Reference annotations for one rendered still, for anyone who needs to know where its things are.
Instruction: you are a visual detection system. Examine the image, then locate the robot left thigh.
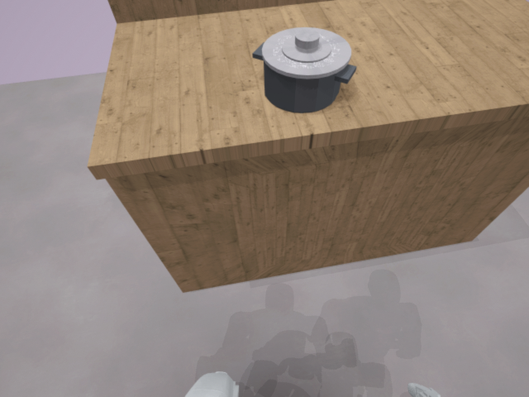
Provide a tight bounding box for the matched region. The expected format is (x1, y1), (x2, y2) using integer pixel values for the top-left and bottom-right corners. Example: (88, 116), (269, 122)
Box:
(185, 373), (239, 397)

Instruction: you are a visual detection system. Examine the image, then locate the knob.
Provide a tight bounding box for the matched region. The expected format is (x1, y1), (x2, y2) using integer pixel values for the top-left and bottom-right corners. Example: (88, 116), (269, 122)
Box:
(295, 29), (320, 49)

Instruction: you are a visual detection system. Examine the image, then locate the table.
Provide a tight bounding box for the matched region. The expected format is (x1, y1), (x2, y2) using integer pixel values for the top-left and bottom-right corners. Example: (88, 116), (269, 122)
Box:
(88, 0), (529, 293)

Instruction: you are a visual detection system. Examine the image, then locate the lid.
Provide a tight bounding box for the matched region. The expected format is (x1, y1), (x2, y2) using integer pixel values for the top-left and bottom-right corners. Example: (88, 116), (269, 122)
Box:
(262, 27), (351, 79)

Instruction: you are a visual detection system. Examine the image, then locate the pot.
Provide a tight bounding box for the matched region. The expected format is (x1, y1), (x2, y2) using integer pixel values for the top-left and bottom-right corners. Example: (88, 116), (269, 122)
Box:
(252, 43), (357, 113)

